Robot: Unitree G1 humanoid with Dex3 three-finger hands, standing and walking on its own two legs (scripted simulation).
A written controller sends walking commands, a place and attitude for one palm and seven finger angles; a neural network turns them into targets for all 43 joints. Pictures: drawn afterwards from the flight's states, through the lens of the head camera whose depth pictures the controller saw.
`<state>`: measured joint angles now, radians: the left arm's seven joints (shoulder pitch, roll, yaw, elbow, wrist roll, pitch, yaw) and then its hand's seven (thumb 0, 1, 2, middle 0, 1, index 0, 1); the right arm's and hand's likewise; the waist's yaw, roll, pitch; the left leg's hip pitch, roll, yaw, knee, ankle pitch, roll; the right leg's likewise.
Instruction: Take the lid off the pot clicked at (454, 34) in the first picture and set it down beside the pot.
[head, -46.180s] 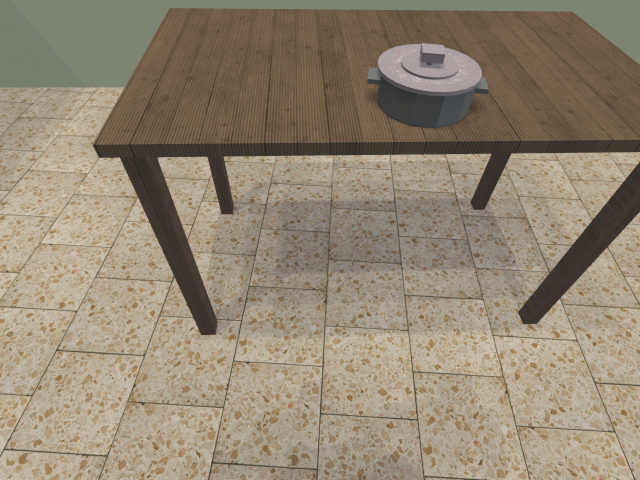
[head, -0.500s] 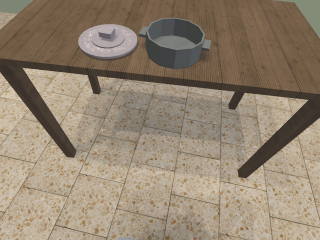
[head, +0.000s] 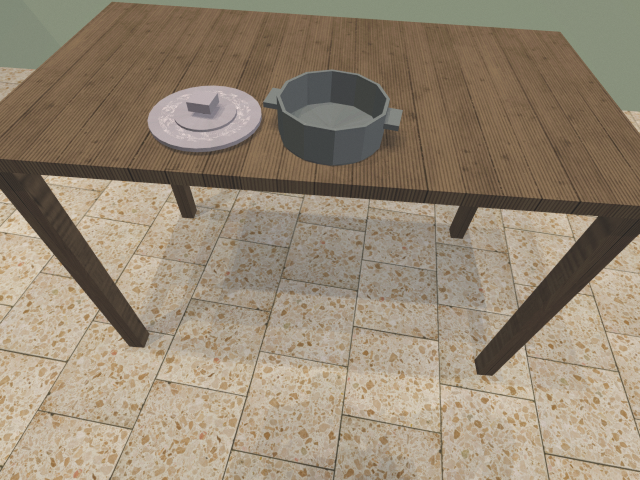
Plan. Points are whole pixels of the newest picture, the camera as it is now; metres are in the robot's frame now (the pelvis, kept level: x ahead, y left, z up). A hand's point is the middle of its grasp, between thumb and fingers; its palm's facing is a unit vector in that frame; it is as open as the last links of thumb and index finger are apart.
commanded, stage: let the arm hang, fingers relaxed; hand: left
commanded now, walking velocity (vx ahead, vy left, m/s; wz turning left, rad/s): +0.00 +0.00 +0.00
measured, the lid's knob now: (203, 102) +0.70 +0.25 +0.08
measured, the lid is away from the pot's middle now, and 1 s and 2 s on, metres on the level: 0.24 0.24 0.24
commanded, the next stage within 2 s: look to check the result in 0.72 s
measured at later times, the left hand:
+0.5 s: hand out of the picture +0.02 +0.16 -0.18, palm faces +0.04 -0.98 -0.18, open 7.3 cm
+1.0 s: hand out of the picture +0.03 +0.17 -0.18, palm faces +0.04 -0.98 -0.19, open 7.3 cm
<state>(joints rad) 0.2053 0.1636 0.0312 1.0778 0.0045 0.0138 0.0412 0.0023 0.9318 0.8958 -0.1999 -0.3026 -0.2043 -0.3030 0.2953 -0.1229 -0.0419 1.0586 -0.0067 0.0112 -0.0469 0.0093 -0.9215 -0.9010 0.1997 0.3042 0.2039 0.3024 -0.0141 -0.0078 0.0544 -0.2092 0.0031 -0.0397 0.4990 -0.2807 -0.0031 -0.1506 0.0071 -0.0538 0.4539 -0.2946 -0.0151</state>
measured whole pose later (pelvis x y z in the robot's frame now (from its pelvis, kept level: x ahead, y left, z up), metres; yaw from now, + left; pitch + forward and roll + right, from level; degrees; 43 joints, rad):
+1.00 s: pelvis +0.01 +0.00 +0.00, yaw -1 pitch -1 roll -1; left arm 0.24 0.15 0.04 1.11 0.00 0.01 0.05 0.01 0.92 0.90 -0.20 -0.30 -0.20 -0.30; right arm 0.30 -0.10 -0.04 1.10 0.00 0.00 -0.06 0.01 -0.92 -0.90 0.20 0.30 0.20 0.30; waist -0.01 -0.01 0.06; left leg -0.17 0.01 -0.03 0.47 -0.29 -0.01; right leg -0.11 0.01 -0.04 0.42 -0.29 -0.02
